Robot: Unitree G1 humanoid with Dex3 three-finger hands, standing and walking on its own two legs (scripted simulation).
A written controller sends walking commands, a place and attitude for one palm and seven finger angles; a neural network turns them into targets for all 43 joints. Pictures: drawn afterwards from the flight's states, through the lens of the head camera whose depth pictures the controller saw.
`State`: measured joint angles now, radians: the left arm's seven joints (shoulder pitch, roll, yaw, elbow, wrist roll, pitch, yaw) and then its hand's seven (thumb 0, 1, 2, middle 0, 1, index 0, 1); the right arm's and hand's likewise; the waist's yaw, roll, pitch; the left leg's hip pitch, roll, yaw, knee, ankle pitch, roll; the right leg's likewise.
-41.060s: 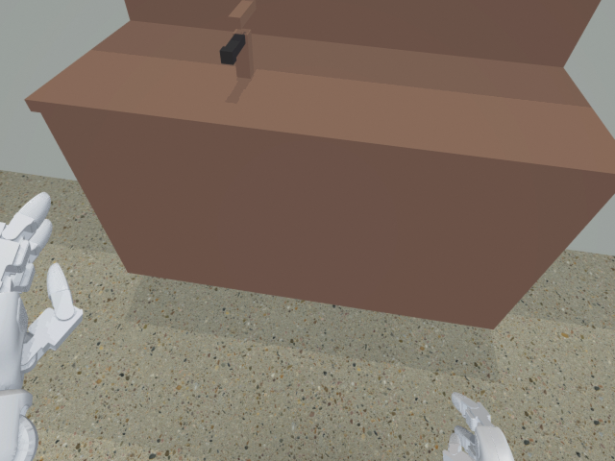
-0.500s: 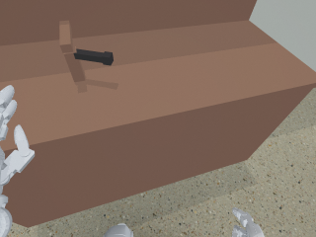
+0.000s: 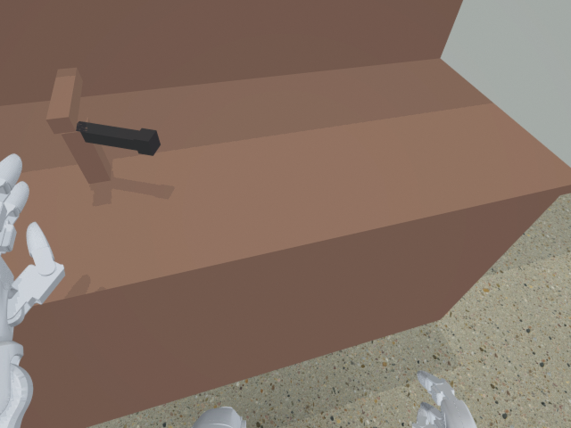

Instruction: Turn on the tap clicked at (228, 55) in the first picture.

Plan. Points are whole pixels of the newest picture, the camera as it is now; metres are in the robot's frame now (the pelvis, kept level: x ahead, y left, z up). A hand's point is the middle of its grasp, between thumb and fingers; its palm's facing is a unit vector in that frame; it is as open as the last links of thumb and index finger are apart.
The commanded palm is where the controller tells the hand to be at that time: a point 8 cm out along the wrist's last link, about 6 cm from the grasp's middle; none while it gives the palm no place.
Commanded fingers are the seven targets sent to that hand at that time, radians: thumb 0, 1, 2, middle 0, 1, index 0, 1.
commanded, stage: shuffle to correct the standing spot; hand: left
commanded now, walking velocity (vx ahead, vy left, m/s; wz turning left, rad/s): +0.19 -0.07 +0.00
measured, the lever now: (147, 142) +0.47 +0.27 +0.13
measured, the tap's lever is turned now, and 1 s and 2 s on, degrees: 63 63 63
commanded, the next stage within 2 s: come to a stop and stand still in 0.10 s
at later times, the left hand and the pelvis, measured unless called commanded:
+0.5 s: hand (162, 236) +0.28 +0.17 +0.16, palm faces +0.41 -0.83 -0.38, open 7.4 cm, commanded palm +0.22 +0.21 +0.19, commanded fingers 0.00 0.90 0.90 -0.20 -0.30 -0.20 -0.30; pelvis +0.06 -0.06 +0.00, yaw -1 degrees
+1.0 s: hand (150, 243) +0.28 +0.20 +0.14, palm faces +0.24 -0.89 -0.39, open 7.4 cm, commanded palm +0.23 +0.25 +0.19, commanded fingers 0.00 0.90 0.90 -0.20 -0.30 -0.20 -0.30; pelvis +0.04 -0.01 +0.00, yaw -5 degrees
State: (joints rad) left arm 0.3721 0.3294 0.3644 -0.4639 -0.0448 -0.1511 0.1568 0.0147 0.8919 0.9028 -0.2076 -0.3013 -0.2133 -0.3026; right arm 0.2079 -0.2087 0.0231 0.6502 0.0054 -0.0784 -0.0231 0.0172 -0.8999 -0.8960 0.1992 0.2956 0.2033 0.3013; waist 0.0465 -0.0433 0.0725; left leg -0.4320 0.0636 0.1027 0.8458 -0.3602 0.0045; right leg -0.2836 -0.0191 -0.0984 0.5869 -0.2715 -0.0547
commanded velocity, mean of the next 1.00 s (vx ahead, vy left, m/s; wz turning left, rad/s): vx -0.01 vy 0.04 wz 0.00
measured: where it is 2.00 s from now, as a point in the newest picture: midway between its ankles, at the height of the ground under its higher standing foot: outside the picture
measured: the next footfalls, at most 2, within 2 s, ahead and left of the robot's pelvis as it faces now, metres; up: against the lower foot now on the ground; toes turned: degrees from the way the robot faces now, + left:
left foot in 0.06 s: +0.11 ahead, +0.12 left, +0.00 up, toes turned +6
right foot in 0.30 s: +0.12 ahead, -0.15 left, +0.00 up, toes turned -5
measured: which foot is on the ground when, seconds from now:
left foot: up 0.00-0.04, down 0.06-0.30, up 0.32-0.58, down 0.60-1.00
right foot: down 0.00-0.06, up 0.08-0.28, down 0.30-1.00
